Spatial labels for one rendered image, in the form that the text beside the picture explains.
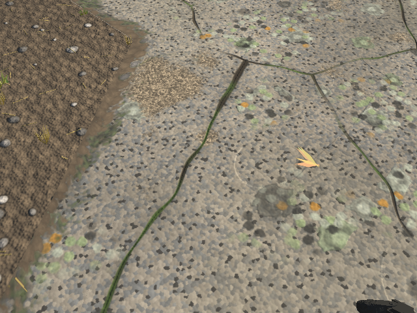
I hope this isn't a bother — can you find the right robot hand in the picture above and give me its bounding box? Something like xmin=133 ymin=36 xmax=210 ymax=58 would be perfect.
xmin=356 ymin=299 xmax=415 ymax=313

